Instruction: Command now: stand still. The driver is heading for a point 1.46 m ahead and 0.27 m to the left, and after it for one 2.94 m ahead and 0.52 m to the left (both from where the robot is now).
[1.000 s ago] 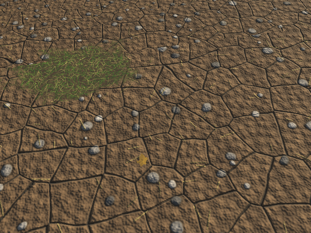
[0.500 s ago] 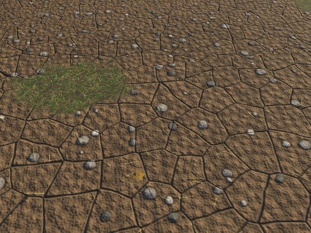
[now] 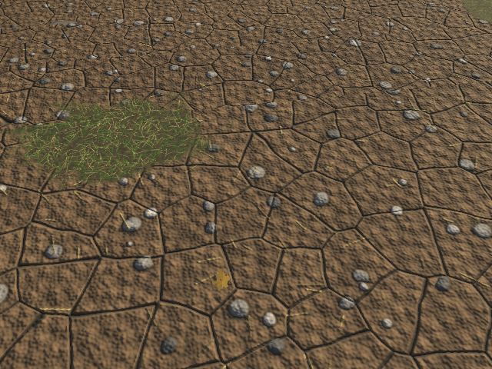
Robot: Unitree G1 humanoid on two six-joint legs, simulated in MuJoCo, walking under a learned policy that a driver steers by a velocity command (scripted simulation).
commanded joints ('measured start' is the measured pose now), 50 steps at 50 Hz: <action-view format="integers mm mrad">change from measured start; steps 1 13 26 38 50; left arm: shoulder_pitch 9 26 -19 392 250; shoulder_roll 103 98 76 254 139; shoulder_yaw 23 19 3 57 -7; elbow -15 96 116 211 142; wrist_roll -1 -3 -18 -22 -2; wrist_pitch -10 -13 -46 -113 -122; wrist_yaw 6 12 4 -37 -27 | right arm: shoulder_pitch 3 23 124 4 -246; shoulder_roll -105 -106 -217 -40 -73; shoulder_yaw -24 -19 -52 -11 -21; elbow -28 69 145 41 -30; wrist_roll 1 5 28 21 28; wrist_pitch -12 -6 2 -48 -65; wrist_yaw -4 -9 -23 5 31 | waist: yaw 1 -1 -52 126 64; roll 6 9 182 -308 -70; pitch -21 -3 90 -60 77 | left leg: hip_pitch -32 -15 -22 -563 -524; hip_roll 62 58 289 -43 103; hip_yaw -71 -74 -429 8 11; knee -120 -153 -385 453 198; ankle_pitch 134 131 -569 -252 330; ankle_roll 18 28 203 27 -15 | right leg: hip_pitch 32 32 -222 419 149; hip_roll -32 -29 7 -380 -190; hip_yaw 29 12 -108 528 15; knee -68 -97 216 -337 -439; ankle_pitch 198 186 -177 -249 293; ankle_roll -18 -10 -38 -252 -194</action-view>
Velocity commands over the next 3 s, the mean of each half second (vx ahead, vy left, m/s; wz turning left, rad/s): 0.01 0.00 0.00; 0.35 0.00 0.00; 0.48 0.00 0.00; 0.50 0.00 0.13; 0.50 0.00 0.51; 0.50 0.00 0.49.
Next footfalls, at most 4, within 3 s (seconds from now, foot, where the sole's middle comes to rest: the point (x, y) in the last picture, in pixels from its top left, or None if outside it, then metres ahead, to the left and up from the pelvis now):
0.74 right None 0.10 -0.14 -0.77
1.22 left None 0.47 0.09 -0.77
1.76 right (306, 283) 0.78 -0.15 -0.77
2.32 left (222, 214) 1.04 0.11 -0.77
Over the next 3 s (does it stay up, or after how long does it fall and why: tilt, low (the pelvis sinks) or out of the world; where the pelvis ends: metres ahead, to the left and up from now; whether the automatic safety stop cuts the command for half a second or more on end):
stays up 1.27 0.11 0.01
